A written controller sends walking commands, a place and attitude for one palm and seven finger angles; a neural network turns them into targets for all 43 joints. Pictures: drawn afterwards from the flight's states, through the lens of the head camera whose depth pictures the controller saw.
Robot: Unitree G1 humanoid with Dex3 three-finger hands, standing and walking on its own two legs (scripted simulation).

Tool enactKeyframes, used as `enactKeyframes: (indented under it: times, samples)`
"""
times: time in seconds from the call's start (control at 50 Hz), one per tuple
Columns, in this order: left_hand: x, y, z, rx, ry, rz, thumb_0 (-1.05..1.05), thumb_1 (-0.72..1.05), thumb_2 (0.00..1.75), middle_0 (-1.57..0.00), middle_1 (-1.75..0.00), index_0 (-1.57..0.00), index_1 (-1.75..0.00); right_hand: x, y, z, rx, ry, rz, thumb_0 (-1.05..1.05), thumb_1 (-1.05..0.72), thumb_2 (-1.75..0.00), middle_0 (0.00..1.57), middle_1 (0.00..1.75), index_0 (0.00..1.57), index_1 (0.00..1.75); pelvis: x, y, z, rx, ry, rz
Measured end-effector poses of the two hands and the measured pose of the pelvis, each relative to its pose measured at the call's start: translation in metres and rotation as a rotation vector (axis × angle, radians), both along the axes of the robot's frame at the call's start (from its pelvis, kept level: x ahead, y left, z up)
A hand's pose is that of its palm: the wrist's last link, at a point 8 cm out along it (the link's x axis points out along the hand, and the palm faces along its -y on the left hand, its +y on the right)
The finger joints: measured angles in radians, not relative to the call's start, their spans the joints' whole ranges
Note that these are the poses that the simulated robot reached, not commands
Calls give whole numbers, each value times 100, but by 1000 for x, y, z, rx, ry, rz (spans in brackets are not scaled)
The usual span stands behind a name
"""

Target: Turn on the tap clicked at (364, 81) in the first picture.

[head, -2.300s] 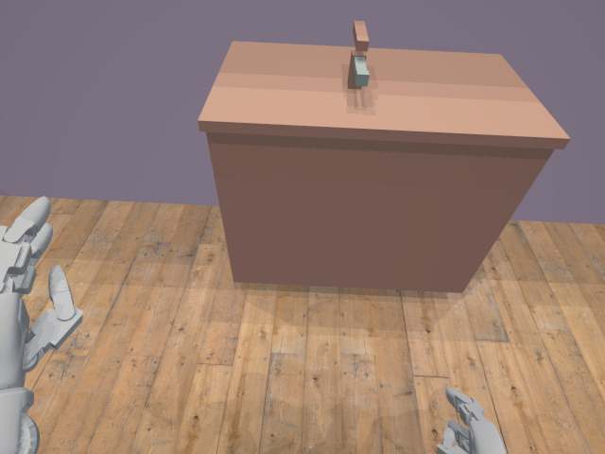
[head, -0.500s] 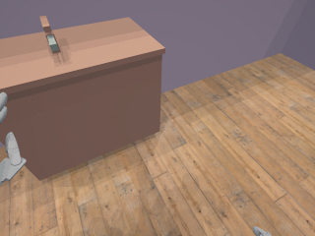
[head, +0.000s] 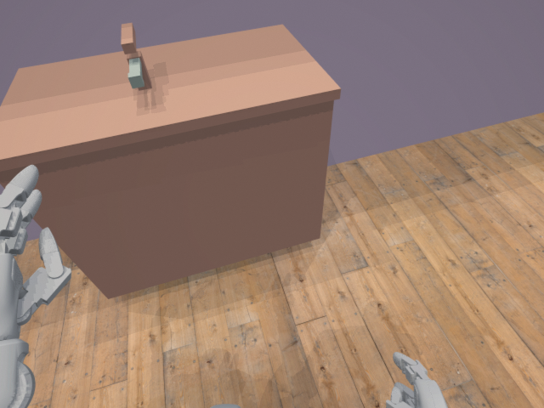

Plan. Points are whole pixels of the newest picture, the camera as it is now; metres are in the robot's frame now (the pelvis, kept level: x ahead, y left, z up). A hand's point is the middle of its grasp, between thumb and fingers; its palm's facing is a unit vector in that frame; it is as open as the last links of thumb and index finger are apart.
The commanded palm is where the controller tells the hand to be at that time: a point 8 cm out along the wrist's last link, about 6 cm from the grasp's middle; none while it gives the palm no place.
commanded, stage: take the last steps up to it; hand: left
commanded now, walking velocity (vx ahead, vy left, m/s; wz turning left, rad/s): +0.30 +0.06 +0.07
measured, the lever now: (136, 79) +0.76 +0.40 +0.11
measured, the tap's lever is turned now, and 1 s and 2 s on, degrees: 0 0 0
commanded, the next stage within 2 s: come to a stop and stand still in 1.34 s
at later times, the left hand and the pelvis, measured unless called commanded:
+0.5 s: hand (114, 172) +0.34 +0.23 +0.20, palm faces +0.38 -0.83 -0.41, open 7.4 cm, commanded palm +0.29 +0.28 +0.19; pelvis +0.12 +0.00 +0.02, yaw -1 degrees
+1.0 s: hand (149, 126) +0.45 +0.22 +0.20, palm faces +0.43 -0.82 -0.39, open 7.4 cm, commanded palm +0.40 +0.27 +0.19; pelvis +0.24 -0.01 +0.00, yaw +1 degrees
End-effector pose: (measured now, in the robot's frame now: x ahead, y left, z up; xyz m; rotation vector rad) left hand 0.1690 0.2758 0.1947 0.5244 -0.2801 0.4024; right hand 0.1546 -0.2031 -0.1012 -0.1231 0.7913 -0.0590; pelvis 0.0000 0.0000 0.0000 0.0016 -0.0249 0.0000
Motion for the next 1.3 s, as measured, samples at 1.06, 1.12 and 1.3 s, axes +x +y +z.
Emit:
enactKeyframes:
  times: [1.06,1.12,1.3]
  samples:
    - [257,1,11,5,-152,-54,1,88,89,-21,-30,-22,-30,263,-55,47,-189,-85,-90,1,-91,-90,20,30,20,29,258,-7,3,12,-1,6]
    - [278,8,11,-15,-129,-33,1,88,90,-21,-30,-21,-30,275,-32,44,-121,-89,-67,1,-91,-90,20,30,20,29,268,-6,8,-5,10,18]
    - [300,-24,15,57,-2,-59,1,89,90,-21,-30,-21,-30,292,-5,16,33,-22,-9,1,-90,-90,20,30,20,30,300,-22,8,3,20,16]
